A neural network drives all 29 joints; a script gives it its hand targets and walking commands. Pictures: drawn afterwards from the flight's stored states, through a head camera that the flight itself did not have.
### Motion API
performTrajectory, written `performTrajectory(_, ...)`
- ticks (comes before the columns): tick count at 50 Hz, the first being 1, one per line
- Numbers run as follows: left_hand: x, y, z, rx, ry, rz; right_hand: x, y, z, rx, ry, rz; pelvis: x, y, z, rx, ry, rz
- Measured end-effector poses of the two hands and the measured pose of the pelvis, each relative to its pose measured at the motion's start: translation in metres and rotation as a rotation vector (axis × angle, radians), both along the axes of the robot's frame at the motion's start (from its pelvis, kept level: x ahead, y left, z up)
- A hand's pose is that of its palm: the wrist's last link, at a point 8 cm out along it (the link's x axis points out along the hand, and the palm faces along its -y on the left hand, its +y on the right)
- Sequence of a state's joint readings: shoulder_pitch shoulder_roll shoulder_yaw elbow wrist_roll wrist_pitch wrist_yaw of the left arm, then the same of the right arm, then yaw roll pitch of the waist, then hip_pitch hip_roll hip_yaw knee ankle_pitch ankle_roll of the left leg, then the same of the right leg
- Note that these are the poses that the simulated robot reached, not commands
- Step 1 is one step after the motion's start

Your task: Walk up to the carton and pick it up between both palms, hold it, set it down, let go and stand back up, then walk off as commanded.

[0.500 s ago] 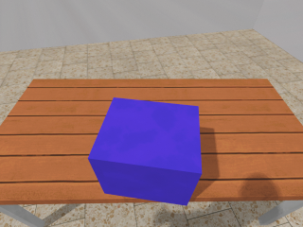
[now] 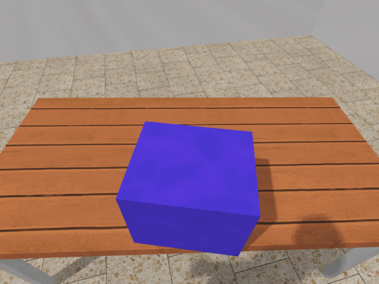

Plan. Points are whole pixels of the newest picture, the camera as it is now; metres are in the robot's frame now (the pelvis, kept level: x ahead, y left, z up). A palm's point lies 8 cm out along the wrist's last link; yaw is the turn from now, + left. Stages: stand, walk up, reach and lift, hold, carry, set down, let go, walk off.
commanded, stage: walk up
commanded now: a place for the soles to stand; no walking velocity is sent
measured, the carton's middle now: (191, 188) +0.38 -0.01 -0.07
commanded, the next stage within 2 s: reach and lift in 0.74 s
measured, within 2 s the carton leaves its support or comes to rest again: neither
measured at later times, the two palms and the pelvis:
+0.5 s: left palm out of the picture +0.06 +0.31 -0.11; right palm out of the picture +0.06 -0.30 -0.11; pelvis -0.01 +0.00 +0.00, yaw +0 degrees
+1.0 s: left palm (73, 272) +0.18 +0.25 -0.08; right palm out of the picture +0.12 -0.30 -0.11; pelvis -0.05 -0.02 -0.02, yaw +1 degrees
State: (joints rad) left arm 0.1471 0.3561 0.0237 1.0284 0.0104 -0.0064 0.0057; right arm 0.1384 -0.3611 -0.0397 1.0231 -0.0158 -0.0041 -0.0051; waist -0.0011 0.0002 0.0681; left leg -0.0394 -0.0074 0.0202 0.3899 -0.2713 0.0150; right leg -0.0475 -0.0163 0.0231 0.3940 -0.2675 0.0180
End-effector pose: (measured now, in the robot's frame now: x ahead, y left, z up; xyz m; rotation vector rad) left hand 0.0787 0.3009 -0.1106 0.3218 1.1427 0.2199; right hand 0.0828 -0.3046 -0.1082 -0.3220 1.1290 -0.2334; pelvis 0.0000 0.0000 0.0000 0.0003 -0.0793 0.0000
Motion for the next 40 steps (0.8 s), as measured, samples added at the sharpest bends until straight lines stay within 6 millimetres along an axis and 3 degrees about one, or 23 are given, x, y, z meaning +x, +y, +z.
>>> performTrajectory(18,-0.011,0.011,0.007,0.022,-0.009,-0.007,-0.022,0.007,-0.005,0.021,0.022,-0.001,-0.013,0.005,0.001,0.001,-0.007,0.0)
performTrajectory(31,-0.019,0.005,0.004,0.012,0.018,-0.005,-0.02,0.004,-0.003,0.022,0.017,0.007,-0.015,0.002,0.002,-0.001,0.002,0.007)
performTrajectory(38,-0.016,0.003,0.004,0.01,-0.002,0.003,-0.015,0.003,-0.003,0.017,0.009,0.021,-0.014,-0.001,0.001,-0.001,0.0,0.011)
performTrajectory(40,-0.008,0.002,0.004,0.015,0.014,0.041,-0.006,0.002,-0.004,0.031,-0.045,0.026,-0.018,-0.003,-0.003,-0.002,0.023,0.014)
